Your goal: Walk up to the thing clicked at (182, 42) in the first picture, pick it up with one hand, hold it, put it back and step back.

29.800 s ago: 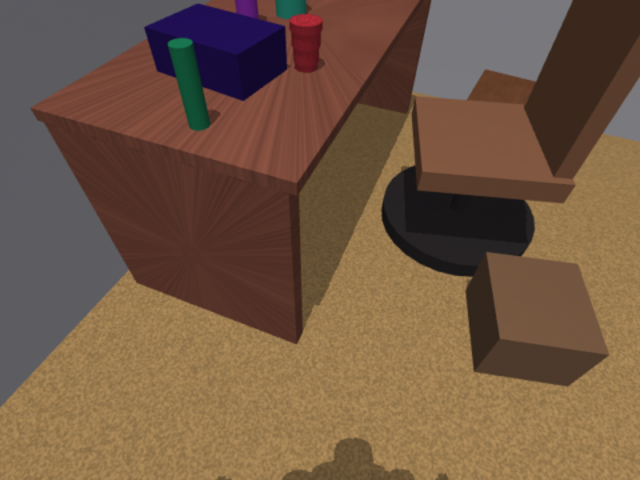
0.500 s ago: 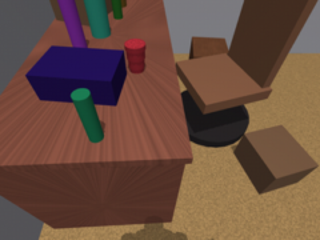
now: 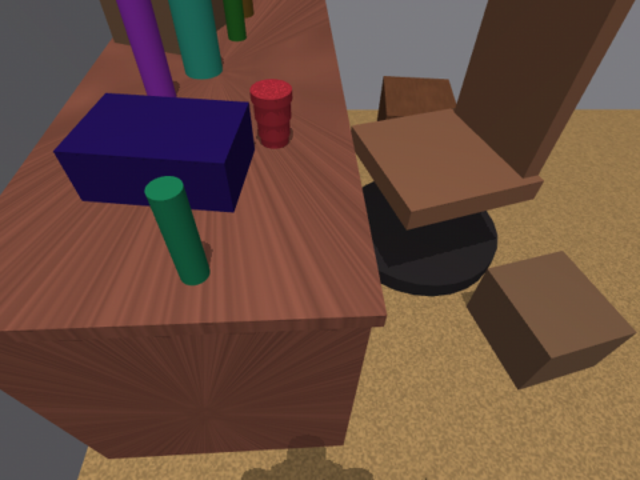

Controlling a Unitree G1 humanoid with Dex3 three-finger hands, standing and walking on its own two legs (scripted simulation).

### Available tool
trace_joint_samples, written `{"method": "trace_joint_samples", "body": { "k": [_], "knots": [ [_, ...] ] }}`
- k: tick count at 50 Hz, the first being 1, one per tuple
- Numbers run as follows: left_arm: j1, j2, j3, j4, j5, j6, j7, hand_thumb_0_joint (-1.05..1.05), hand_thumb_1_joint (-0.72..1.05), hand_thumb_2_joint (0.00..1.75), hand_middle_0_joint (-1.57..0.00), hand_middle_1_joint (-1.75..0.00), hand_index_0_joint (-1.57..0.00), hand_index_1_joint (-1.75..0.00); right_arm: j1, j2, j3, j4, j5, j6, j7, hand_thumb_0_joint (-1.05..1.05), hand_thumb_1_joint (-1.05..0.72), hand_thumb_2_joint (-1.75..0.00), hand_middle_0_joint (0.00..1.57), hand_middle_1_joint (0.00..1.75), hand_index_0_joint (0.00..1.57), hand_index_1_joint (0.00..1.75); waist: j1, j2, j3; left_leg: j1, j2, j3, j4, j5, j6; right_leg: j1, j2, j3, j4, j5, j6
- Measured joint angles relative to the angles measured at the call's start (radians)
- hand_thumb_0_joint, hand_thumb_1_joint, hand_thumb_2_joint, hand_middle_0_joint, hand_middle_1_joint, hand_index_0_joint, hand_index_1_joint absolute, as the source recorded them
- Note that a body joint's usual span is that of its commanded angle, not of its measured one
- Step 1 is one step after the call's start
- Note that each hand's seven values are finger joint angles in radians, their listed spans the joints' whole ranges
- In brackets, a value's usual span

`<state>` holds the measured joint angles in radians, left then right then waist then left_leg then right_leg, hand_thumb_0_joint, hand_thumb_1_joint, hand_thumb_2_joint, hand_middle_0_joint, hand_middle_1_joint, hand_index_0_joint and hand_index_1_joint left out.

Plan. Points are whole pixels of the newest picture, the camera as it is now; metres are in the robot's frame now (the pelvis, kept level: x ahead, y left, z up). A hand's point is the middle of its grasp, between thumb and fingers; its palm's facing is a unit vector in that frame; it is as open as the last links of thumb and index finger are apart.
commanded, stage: stand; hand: left
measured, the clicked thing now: (181, 235) +0.45 +0.21 +0.04
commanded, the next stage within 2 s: step back in 0.12 s
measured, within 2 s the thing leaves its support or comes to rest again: neither
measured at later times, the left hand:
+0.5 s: hand out of the picture +0.07 +0.31 -0.19, palm faces -0.02 -0.93 -0.38, open 7.4 cm
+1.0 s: hand out of the picture -0.03 +0.29 -0.16, palm faces -0.08 -0.91 -0.40, open 7.4 cm
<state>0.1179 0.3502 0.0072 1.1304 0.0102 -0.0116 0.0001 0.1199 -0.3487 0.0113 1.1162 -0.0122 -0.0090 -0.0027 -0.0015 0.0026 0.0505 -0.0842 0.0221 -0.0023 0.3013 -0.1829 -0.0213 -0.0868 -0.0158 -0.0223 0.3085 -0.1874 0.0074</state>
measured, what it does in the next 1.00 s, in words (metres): walks backwards: right foot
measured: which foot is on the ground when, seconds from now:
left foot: down 0.00-0.88, up 0.90-1.00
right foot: down 0.00-0.46, up 0.48-0.84, down 0.86-1.00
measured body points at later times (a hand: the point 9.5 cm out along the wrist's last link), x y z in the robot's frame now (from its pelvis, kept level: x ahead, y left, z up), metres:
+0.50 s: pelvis -0.06 +0.04 -0.03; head +0.01 +0.07 +0.41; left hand +0.07 +0.36 -0.16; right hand +0.01 -0.29 -0.14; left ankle -0.08 +0.15 -0.75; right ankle -0.02 -0.12 -0.74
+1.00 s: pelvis -0.15 +0.03 -0.02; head -0.10 +0.01 +0.42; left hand -0.03 +0.33 -0.13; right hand -0.07 -0.28 -0.15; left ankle -0.15 +0.17 -0.68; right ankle -0.15 -0.08 -0.75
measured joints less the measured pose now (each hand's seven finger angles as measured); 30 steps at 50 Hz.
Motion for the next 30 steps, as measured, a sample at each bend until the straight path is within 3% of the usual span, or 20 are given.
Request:
{"method": "trace_joint_samples", "body": {
  "k": [7,12,15,18,20,22,23,25,27,30],
  "knots": [
    [0.006,0.0,0.006,-0.006,-0.002,0.003,-0.001,0.0,0.9,0.9,-0.2,-0.3,-0.2,-0.3,0.001,-0.001,-0.004,-0.001,0.0,0.004,0.004,0.0,-0.9,-0.9,0.21,0.3,0.2,0.3,-0.001,0.001,0.004,-0.013,0.0,0.001,0.01,-0.001,0.001,-0.014,-0.001,0.001,0.012,-0.002,0.0],
    [-0.018,0.015,0.035,-0.069,-0.015,0.017,0.008,0.0,0.9,0.9,-0.2,-0.3,-0.2,-0.3,-0.032,-0.016,-0.026,-0.044,0.013,0.026,0.008,0.0,-0.9,-0.9,0.21,0.3,0.2,0.3,-0.001,0.004,0.074,-0.102,0.003,-0.005,0.136,-0.039,0.007,-0.091,0.003,-0.002,0.114,-0.029,-0.007],
    [-0.036,0.022,0.044,-0.105,-0.012,0.029,0.01,0.0,0.9,0.9,-0.2,-0.3,-0.2,-0.3,-0.044,-0.036,-0.04,-0.073,0.016,0.04,0.007,0.0,-0.9,-0.9,0.21,0.3,0.2,0.3,-0.001,0.01,0.109,-0.173,-0.002,-0.013,0.252,-0.057,0.029,-0.134,0.001,-0.006,0.169,-0.041,-0.008],
    [-0.042,0.027,0.049,-0.143,0.005,0.039,0.011,0.0,0.9,0.9,-0.2,-0.3,-0.2,-0.3,-0.042,-0.051,-0.055,-0.104,0.01,0.057,0.008,0.0,-0.91,-0.9,0.21,0.3,0.2,0.3,0.006,-0.008,0.127,-0.239,-0.048,-0.022,0.457,-0.247,0.053,-0.18,-0.022,0.014,0.224,-0.051,-0.006],
    [-0.046,0.036,0.05,-0.164,0.012,0.047,0.012,0.0,0.9,0.9,-0.2,-0.3,-0.2,-0.3,-0.027,-0.056,-0.062,-0.124,0.013,0.057,0.012,0.0,-0.91,-0.9,0.21,0.3,0.2,0.3,-0.001,-0.024,0.123,-0.247,-0.062,-0.024,0.506,-0.294,0.066,-0.213,-0.04,0.021,0.255,-0.056,0.001],
    [-0.054,0.046,0.048,-0.185,0.013,0.055,0.013,0.0,0.9,0.9,-0.2,-0.3,-0.2,-0.3,-0.001,-0.06,-0.066,-0.141,0.013,0.049,0.014,0.0,-0.91,-0.9,0.21,0.3,0.2,0.3,-0.011,-0.032,0.113,-0.212,-0.049,-0.021,0.427,-0.19,0.071,-0.253,-0.049,0.02,0.301,-0.07,0.017],
    [-0.058,0.049,0.047,-0.198,0.011,0.06,0.013,0.0,0.9,0.9,-0.2,-0.3,-0.2,-0.3,0.014,-0.067,-0.069,-0.149,0.008,0.043,0.013,0.0,-0.91,-0.9,0.21,0.3,0.2,0.3,-0.016,-0.025,0.105,-0.191,-0.038,-0.029,0.371,-0.167,0.058,-0.282,-0.046,0.017,0.339,-0.083,0.016],
    [-0.086,0.065,0.054,-0.216,0.005,0.07,0.02,0.0,0.9,0.9,-0.2,-0.3,-0.2,-0.3,0.02,-0.046,-0.075,-0.148,-0.009,0.04,0.006,0.0,-0.91,-0.9,0.21,0.3,0.2,0.3,-0.012,-0.06,0.132,-0.192,-0.056,-0.017,0.382,-0.209,0.051,-0.331,-0.012,0.1,0.474,-0.215,-0.009],
    [-0.094,0.073,0.06,-0.232,0.003,0.078,0.031,0.0,0.9,0.9,-0.2,-0.3,-0.2,-0.3,0.031,-0.021,-0.064,-0.153,-0.018,0.042,0.006,0.0,-0.91,-0.9,0.21,0.3,0.2,0.3,-0.011,-0.079,0.15,-0.189,-0.054,-0.01,0.373,-0.193,0.054,-0.366,0.059,0.158,0.625,-0.338,-0.024],
    [-0.087,0.062,0.057,-0.237,0.0,0.08,0.034,0.0,0.91,0.9,-0.2,-0.3,-0.2,-0.3,0.046,-0.002,-0.055,-0.165,-0.024,0.046,0.0,0.0,-0.9,-0.9,0.21,0.3,0.2,0.3,-0.024,-0.068,0.147,-0.189,-0.036,-0.017,0.317,-0.146,0.058,-0.399,0.141,0.173,0.798,-0.367,-0.024]
  ]
}}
